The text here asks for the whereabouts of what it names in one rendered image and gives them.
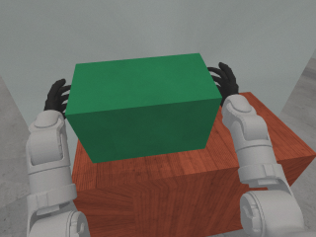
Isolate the robot right upper arm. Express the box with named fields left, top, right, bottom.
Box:
left=240, top=190, right=316, bottom=237

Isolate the robot left upper arm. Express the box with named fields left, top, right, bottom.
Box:
left=29, top=210, right=91, bottom=237

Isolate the robot left hand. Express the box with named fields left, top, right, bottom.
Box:
left=43, top=78, right=71, bottom=119

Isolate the right robot forearm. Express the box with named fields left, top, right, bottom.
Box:
left=221, top=94, right=304, bottom=228

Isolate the left robot forearm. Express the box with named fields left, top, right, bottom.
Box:
left=25, top=110, right=77, bottom=237

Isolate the robot right hand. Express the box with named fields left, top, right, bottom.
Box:
left=207, top=62, right=239, bottom=107

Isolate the pedestal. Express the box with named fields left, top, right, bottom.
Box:
left=71, top=92, right=316, bottom=237

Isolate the carton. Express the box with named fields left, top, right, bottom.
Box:
left=64, top=53, right=222, bottom=164

